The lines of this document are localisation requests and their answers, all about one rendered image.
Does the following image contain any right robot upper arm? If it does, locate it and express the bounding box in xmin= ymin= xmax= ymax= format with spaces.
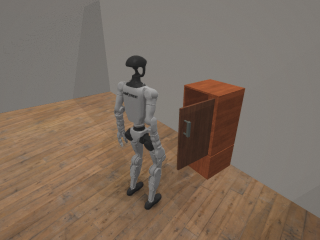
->
xmin=144 ymin=87 xmax=158 ymax=126

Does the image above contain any handle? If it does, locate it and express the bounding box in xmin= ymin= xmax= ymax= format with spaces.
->
xmin=183 ymin=120 xmax=191 ymax=138

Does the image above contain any left robot foot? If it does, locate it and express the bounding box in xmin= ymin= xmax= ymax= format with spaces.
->
xmin=126 ymin=181 xmax=144 ymax=196

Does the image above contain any left robot upper arm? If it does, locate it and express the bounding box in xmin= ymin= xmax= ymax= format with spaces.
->
xmin=114 ymin=81 xmax=128 ymax=114

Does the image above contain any robot left forearm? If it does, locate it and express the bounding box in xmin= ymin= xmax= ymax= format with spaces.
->
xmin=114 ymin=110 xmax=125 ymax=132

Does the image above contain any robot left thigh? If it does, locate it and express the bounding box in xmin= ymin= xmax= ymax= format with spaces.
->
xmin=124 ymin=128 xmax=144 ymax=166

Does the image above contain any cupboard door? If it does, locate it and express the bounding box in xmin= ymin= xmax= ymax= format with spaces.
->
xmin=176 ymin=98 xmax=215 ymax=170

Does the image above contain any robot right forearm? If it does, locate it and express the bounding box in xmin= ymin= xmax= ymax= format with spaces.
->
xmin=147 ymin=117 xmax=162 ymax=150

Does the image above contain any left robot hand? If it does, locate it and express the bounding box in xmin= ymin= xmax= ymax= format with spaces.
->
xmin=117 ymin=130 xmax=128 ymax=147

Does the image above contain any right robot hand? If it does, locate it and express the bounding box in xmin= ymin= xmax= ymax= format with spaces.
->
xmin=153 ymin=147 xmax=166 ymax=166

